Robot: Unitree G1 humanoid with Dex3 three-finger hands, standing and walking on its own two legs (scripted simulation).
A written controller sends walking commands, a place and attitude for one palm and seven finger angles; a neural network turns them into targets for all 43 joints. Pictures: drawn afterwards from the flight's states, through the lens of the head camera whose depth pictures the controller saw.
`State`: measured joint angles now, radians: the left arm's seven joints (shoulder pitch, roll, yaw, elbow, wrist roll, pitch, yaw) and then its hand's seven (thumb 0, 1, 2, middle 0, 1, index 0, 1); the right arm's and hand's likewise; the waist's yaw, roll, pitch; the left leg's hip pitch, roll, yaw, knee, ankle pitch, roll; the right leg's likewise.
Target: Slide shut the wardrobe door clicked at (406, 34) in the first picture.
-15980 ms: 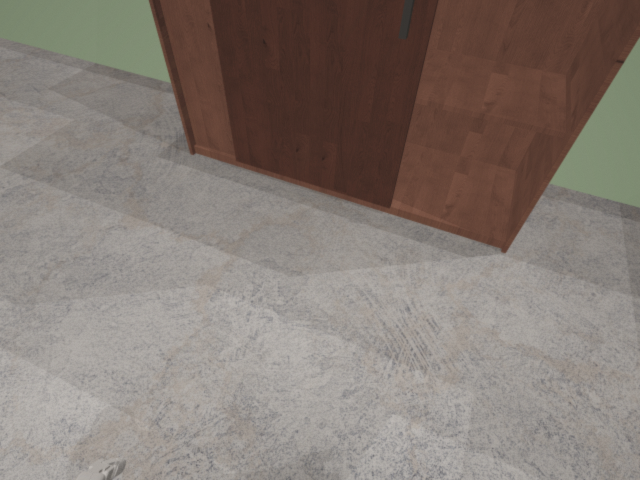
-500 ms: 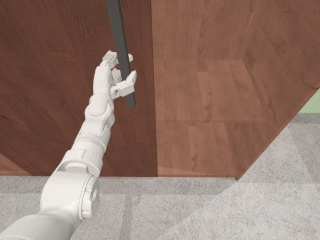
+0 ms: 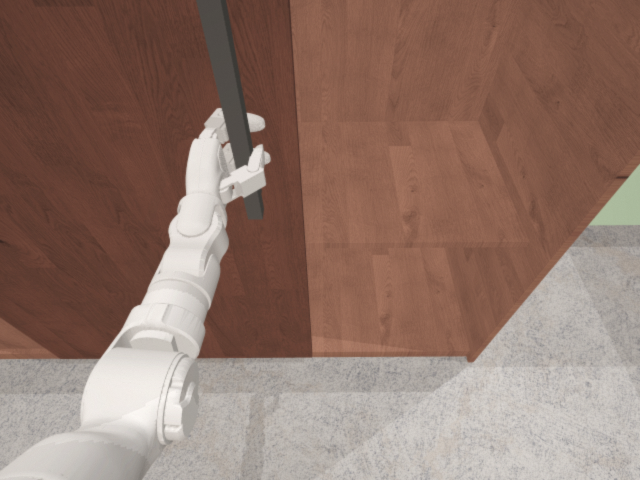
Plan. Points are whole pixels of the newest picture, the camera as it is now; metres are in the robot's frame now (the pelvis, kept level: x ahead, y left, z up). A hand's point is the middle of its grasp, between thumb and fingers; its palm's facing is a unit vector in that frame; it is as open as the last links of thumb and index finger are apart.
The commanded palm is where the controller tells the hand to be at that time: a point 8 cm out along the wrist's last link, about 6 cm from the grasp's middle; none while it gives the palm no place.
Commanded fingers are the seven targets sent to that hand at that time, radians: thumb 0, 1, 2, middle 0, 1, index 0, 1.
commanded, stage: grip the handle and tug to test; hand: left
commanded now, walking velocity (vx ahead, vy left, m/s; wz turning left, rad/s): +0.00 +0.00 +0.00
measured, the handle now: (240, 121) +0.52 +0.08 +0.18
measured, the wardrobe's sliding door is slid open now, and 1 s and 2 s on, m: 0.50 0.49 0.46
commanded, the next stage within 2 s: tug the door sideways, standing still in 0.28 s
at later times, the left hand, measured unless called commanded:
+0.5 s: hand (257, 171) +0.46 +0.06 +0.14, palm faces -0.06 -1.00 +0.00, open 6.0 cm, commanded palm +0.44 +0.10 +0.13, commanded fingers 0.00 0.90 0.90 -0.45 -1.40 -0.45 -1.40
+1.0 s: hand (265, 171) +0.46 +0.05 +0.14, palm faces +0.00 -1.00 -0.04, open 5.9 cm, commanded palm +0.44 +0.04 +0.13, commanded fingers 0.00 0.90 0.90 -0.45 -1.40 -0.45 -1.40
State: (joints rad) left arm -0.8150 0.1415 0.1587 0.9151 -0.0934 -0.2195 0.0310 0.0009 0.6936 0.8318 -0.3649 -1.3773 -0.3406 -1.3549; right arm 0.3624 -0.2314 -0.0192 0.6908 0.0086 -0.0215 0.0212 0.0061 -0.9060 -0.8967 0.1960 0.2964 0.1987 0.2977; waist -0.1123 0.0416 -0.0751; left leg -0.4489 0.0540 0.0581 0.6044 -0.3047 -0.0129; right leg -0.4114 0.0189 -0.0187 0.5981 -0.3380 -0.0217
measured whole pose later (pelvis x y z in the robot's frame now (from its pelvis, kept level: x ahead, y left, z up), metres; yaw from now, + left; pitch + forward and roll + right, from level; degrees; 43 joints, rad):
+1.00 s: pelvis +0.02 +0.00 +0.00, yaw +4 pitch +10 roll +0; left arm -0.78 0.03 -0.05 0.74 -0.11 -0.13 0.20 -0.01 0.76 0.80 -0.33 -1.40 -0.25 -1.40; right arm 0.33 -0.21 -0.04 0.70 -0.01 -0.03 0.06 0.01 -0.91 -0.90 0.20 0.30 0.20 0.30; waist -0.05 0.05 -0.07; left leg -0.46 0.02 -0.02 0.63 -0.33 -0.02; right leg -0.39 -0.01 -0.08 0.61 -0.39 -0.02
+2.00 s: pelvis +0.01 -0.09 -0.01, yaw +4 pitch -3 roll +2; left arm -0.88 0.15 -0.05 0.64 -0.13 -0.16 0.09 -0.01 0.73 0.86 -0.44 -1.40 -0.23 -1.40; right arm 0.10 -0.23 -0.05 0.65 0.02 0.03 -0.03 0.01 -0.91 -0.90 0.19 0.30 0.20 0.30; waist 0.02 -0.01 0.31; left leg -0.26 0.08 0.09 0.64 -0.33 -0.04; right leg -0.50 0.05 0.02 1.25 -0.47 -0.04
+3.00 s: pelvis +0.11 -0.41 -0.01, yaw +4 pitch -3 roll +1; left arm -0.30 0.04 -0.17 -0.04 -0.05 -0.16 0.13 0.02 0.76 0.79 -0.41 -1.40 -0.25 -1.39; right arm 0.07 -0.19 -0.02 0.51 0.03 -0.04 0.03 0.01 -0.91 -0.90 0.19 0.30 0.20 0.30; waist 0.10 0.06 0.28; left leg -0.19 0.21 0.14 0.58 -0.30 -0.14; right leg -0.37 -0.01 -0.01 0.77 -0.36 0.00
